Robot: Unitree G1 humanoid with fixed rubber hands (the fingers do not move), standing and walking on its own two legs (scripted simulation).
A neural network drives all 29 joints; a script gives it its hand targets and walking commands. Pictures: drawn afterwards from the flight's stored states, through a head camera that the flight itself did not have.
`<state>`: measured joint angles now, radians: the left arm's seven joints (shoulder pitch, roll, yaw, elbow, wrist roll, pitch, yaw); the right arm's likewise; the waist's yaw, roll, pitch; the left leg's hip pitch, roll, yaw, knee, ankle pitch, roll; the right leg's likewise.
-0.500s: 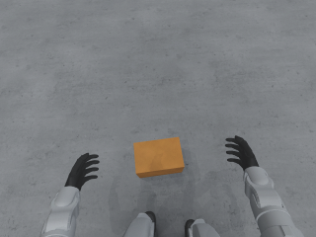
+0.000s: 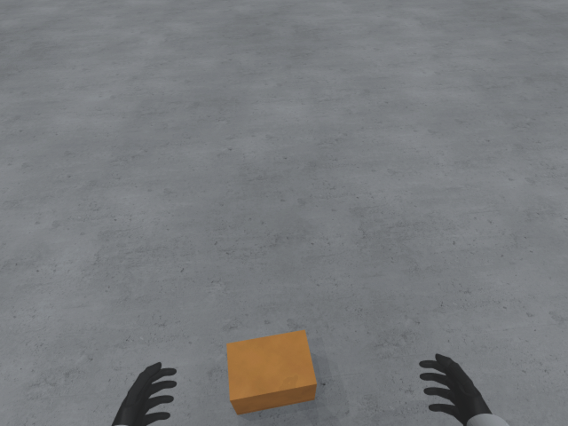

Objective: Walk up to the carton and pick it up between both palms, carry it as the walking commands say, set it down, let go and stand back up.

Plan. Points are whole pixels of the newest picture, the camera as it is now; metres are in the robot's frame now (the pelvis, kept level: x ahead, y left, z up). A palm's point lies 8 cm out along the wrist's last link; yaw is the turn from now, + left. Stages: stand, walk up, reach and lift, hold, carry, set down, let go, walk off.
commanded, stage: let go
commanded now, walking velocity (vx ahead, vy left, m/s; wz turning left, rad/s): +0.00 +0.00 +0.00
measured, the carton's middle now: (271, 372) +0.42 +0.07 -0.69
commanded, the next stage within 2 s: stand in 0.28 s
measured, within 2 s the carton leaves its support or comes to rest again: neither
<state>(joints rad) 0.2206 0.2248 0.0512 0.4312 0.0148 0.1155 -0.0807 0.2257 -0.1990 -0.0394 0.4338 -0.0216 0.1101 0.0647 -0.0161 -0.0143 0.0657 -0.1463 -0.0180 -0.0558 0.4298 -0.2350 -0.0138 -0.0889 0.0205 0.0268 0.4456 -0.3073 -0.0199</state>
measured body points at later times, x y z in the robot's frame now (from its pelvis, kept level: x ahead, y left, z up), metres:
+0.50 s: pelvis +0.00 +0.02 +0.00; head +0.00 +0.03 +0.45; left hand +0.16 +0.29 -0.10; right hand +0.13 -0.27 -0.09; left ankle +0.00 +0.13 -0.74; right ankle -0.04 -0.11 -0.74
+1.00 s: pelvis -0.01 +0.03 +0.00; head -0.01 +0.04 +0.45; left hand +0.10 +0.32 -0.12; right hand +0.10 -0.26 -0.11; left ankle +0.00 +0.13 -0.74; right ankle -0.04 -0.11 -0.74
